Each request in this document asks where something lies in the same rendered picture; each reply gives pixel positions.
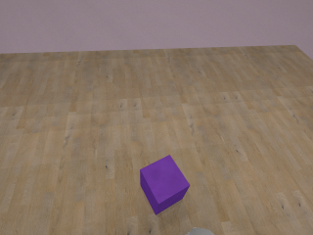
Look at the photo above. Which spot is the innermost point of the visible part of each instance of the carton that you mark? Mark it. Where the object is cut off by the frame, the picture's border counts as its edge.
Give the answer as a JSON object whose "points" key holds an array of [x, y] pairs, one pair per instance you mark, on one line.
{"points": [[163, 184]]}

